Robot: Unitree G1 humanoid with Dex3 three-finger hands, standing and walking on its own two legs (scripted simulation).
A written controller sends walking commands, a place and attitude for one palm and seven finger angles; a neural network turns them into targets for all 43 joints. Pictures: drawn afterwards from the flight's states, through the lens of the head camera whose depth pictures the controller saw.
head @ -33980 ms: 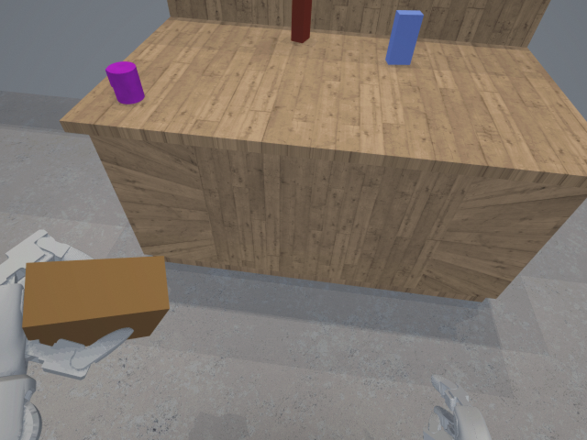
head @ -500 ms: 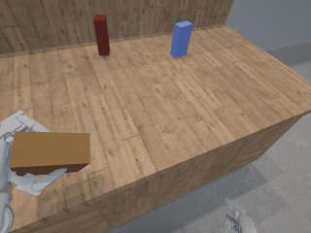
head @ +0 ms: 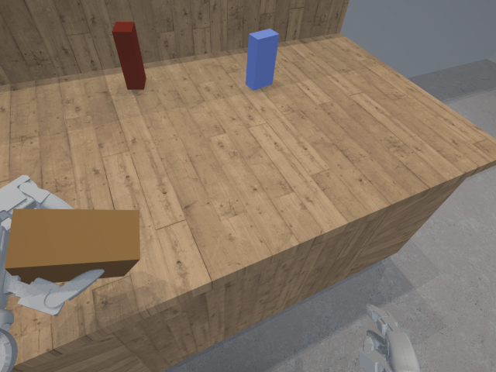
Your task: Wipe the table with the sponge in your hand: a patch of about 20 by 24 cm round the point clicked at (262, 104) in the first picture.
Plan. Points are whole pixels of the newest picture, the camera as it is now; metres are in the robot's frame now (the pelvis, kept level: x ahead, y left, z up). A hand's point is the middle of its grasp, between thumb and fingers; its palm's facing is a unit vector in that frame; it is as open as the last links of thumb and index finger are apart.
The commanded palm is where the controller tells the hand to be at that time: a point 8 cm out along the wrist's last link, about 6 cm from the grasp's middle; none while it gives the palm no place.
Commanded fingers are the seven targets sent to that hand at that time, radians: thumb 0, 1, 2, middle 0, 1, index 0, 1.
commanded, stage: shuffle to correct the standing spot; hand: left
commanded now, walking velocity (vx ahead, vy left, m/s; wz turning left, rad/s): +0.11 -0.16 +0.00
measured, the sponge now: (96, 248) +0.23 +0.20 +0.15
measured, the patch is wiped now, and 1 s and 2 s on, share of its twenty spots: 0.00 0.00 0.00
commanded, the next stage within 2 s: none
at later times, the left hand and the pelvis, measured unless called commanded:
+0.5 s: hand (39, 266) +0.19 +0.24 +0.17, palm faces +0.36 -0.87 -0.35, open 9.7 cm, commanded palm +0.14 +0.28 +0.18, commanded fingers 0.00 0.10 1.30 -1.20 -1.60 -1.20 -1.60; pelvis -0.02 +0.00 +0.01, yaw +0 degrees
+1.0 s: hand (49, 249) +0.21 +0.24 +0.17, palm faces +0.31 -0.86 -0.40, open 9.7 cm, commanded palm +0.15 +0.28 +0.18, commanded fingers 0.00 0.10 1.30 -1.20 -1.60 -1.20 -1.60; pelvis -0.01 +0.00 +0.00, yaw +0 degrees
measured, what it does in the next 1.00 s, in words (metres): stands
